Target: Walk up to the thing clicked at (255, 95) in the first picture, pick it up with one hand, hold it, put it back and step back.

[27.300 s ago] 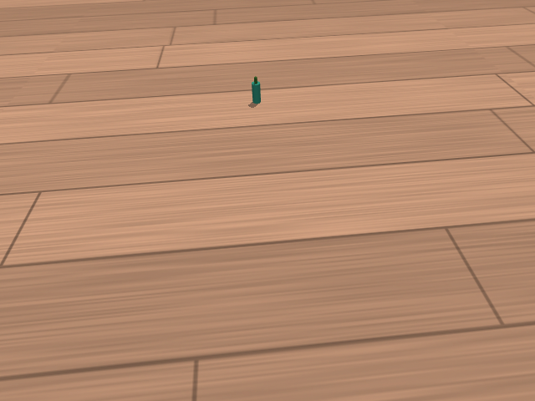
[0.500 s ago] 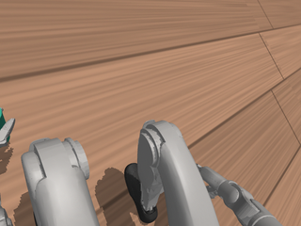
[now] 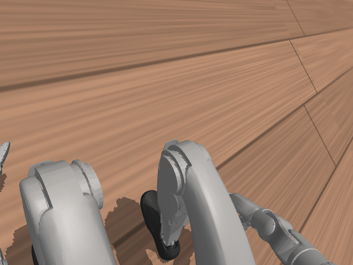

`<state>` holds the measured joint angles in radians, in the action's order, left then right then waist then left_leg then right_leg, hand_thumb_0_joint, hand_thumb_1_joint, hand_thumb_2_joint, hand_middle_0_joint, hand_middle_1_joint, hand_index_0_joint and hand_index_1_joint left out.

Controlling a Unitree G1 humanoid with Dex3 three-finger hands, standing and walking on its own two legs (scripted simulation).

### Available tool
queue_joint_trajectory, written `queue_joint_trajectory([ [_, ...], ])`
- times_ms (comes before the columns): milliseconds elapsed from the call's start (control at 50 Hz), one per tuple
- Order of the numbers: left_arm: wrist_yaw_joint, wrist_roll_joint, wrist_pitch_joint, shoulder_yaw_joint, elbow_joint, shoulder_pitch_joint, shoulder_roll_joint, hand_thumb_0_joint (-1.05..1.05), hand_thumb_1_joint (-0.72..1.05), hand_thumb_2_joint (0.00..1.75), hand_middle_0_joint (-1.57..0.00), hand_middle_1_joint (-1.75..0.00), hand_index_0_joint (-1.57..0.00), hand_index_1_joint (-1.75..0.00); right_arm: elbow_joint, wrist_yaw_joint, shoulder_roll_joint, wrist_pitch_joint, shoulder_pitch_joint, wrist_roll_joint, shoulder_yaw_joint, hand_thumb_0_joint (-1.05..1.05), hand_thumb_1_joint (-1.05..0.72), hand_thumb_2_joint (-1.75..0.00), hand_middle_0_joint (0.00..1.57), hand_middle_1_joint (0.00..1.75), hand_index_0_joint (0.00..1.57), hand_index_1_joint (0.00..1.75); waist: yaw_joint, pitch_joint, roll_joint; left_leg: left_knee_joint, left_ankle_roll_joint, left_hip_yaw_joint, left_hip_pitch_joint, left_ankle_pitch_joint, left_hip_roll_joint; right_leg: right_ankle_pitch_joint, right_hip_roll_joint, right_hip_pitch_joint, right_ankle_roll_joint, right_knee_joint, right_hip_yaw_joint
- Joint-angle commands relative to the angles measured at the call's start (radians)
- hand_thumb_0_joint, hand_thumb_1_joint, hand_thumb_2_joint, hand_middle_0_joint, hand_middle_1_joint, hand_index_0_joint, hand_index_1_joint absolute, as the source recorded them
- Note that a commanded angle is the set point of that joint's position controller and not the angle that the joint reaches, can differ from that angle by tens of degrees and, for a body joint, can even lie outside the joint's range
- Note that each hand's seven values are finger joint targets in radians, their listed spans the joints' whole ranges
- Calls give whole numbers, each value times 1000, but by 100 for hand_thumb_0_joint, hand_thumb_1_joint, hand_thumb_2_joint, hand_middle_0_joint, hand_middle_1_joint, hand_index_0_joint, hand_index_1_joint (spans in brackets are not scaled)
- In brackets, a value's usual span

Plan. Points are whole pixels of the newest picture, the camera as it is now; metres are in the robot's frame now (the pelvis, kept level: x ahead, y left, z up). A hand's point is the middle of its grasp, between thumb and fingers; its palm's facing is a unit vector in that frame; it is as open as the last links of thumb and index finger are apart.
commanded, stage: loosen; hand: left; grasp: from the side
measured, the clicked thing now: out of the picture +0.38 +0.29 -0.17
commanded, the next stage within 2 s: open in 0.16 s
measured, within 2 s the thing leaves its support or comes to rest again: rests again in 0.54 s
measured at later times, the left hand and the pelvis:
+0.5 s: hand out of the picture +0.39 +0.28 -0.16, palm faces +0.32 -0.95 +0.02, open 11.1 cm; pelvis +0.00 +0.01 +0.00, yaw -1 degrees
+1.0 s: hand out of the picture +0.39 +0.31 -0.13, palm faces +0.37 -0.93 +0.00, open 17.1 cm; pelvis +0.00 +0.01 +0.01, yaw -1 degrees
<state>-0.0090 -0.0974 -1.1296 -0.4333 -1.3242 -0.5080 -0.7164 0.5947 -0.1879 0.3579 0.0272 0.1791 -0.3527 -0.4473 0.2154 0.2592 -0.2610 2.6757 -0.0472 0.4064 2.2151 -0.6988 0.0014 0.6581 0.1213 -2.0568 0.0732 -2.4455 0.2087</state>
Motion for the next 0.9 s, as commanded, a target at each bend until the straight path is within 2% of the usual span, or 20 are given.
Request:
queue_joint_trajectory([
  [0, 2, -10, -99, 1, 141, -188, -123, 0, 48, 127, -129, -134, -130, -134, -22, 21, 356, -1, -10, 0, 122, 0, -89, -90, 20, 30, 20, 30, 85, -543, 524, -335, 6, -128, -395, 78, -48, -183, 19, 221, -81, 176, 145],
  [100, -8, -9, -110, -4, 139, -164, -124, 0, 41, 119, -131, -128, -131, -128, -22, 19, 352, -5, -8, -5, 113, 0, -89, -90, 20, 30, 20, 30, 77, -549, 529, -331, 3, -126, -407, 111, -51, -208, 19, 242, -80, 172, 148],
  [180, -15, -17, -124, -10, 176, -209, -132, 0, 22, 87, -109, -99, -110, -98, -12, 18, 349, -4, -8, -8, 109, 0, -90, -89, 20, 30, 20, 30, 86, -536, 558, -336, 1, -125, -416, 84, -57, -186, 20, 228, -80, 176, 147],
  [200, -19, -15, -124, -23, 186, -227, -170, 0, 19, 79, -105, -93, -106, -91, -22, 19, 359, -2, -1, -6, 112, 0, -90, -89, 20, 30, 20, 30, 87, -529, 570, -336, 3, -128, -405, 76, -55, -183, 20, 221, -83, 174, 145],
  [240, -14, -9, -120, 4, 168, -215, -139, 0, 8, 65, -97, -83, -98, -82, -21, 21, 353, -2, 5, -7, 112, 0, -91, -89, 20, 30, 20, 30, 92, -520, 543, -330, 5, -130, -402, 80, -57, -188, 20, 220, -81, 178, 144],
  [280, -15, -2, -120, 2, 176, -224, -154, 0, -8, 58, -82, -70, -82, -70, -25, 19, 352, -3, -3, -11, 109, 0, -91, -90, 20, 30, 20, 30, 95, -525, 543, -335, 7, -128, -394, 66, -57, -176, 21, 228, -81, 184, 146],
  [300, -9, -3, -114, 31, 140, -197, -112, 0, -12, 51, -75, -63, -75, -63, -9, 18, 342, -7, -12, -11, 104, 0, -91, -90, 20, 30, 20, 30, 98, -510, 526, -333, 8, -128, -386, 51, -56, -165, 22, 227, -78, 193, 147],
  [320, -11, -3, -114, 15, 152, -214, -132, 0, -14, 45, -71, -57, -70, -57, -21, 17, 350, -5, 2, -7, 110, 0, -91, -90, 20, 30, 20, 30, 94, -499, 529, -340, 8, -124, -377, 38, -56, -154, 21, 207, -80, 186, 151],
  [360, -5, -3, -106, 33, 111, -184, -106, 0, -22, 37, -63, -48, -63, -47, -12, 15, 350, -7, 0, -6, 109, 0, -91, -90, 20, 30, 20, 30, 93, -471, 518, -351, 6, -119, -369, 12, -57, -130, 19, 186, -79, 187, 156],
  [400, -8, -4, -104, 9, 121, -174, -131, 0, -27, 32, -57, -42, -57, -42, -35, 16, 362, -6, 8, -4, 114, 0, -90, -90, 20, 30, 20, 30, 83, -482, 513, -360, 5, -108, -380, 22, -58, -140, 19, 186, -79, 179, 160],
  [540, -12, -12, -110, 20, 103, -171, -106, 0, -38, 23, -42, -27, -41, -28, -37, 11, 353, 0, 5, -5, 104, 0, -90, -90, 20, 30, 20, 30, 88, -495, 503, -355, 4, -103, -394, 55, -56, -165, 25, 204, -79, 184, 160],
  [560, -15, -8, -113, 8, 117, -186, -140, 0, -38, 21, -38, -23, -36, -24, -36, 12, 358, 1, 6, -4, 107, 0, -90, -90, 20, 30, 20, 30, 84, -485, 515, -349, 7, -106, -385, 50, -57, -160, 26, 193, -81, 181, 154],
  [640, -13, -7, -114, 32, 98, -194, -97, 0, -43, 15, -27, -13, -26, -14, -20, 10, 342, 0, -1, -7, 100, 0, -90, -90, 20, 30, 20, 30, 95, -467, 505, -356, 7, -108, -376, 23, -59, -136, 24, 191, -79, 194, 156],
  [680, -18, -1, -118, 15, 136, -211, -139, 0, -49, 10, -22, -7, -20, -8, -29, 12, 351, -1, -1, -8, 104, 0, -90, -90, 20, 30, 20, 30, 87, -479, 543, -366, 3, -103, -405, 27, -64, -140, 24, 186, -81, 185, 153],
  [700, -15, 4, -115, 31, 104, -197, -121, 0, -50, 7, -19, -4, -17, -5, -20, 12, 348, -5, -4, -8, 101, 0, -90, -90, 20, 30, 20, 30, 94, -471, 535, -367, 3, -101, -394, 7, -64, -123, 22, 186, -79, 189, 156],
  [780, -17, 13, -117, 0, 149, -207, -172, 0, -44, 8, -6, 0, -4, 0, -21, 14, 345, -13, -11, -10, 99, 0, -88, -90, 20, 30, 20, 30, 80, -502, 551, -362, 3, -106, -410, 56, -64, -155, 23, 206, -81, 183, 153],
  [800, -12, 13, -111, 0, 133, -183, -155, 0, -45, 9, -6, 0, -4, 0, -20, 14, 346, -18, -13, -9, 100, 0, -88, -90, 20, 30, 20, 30, 77, -504, 554, -374, -2, -102, -426, 66, -68, -157, 18, 208, -80, 181, 151],
  [820, -11, 11, -115, -31, 230, -237, -218, 0, -48, 7, -6, 0, -4, 0, -16, 17, 345, -19, -24, -8, 104, 0, -88, -90, 20, 30, 20, 30, 65, -527, 594, -369, 0, -109, -432, 74, -67, -167, 21, 206, -84, 178, 142],
  [840, -3, 8, -103, -36, 207, -195, -195, 0, -48, 8, -6, 0, -4, 0, -21, 17, 345, -25, -22, -6, 109, 0, -88, -90, 20, 30, 20, 30, 66, -534, 598, -377, -1, -112, -444, 70, -67, -163, 17, 209, -83, 182, 142],
  [880, 1, 1, -87, -82, 350, -207, -247, 0, -46, 8, -5, 0, -3, 0, -29, 22, 346, -30, -42, -1, 126, 0, -89, -90, 20, 30, 20, 30, 39, -613, 662, -390, -6, -121, -507, 122, -69, -200, 14, 237, -87, 180, 128],
])
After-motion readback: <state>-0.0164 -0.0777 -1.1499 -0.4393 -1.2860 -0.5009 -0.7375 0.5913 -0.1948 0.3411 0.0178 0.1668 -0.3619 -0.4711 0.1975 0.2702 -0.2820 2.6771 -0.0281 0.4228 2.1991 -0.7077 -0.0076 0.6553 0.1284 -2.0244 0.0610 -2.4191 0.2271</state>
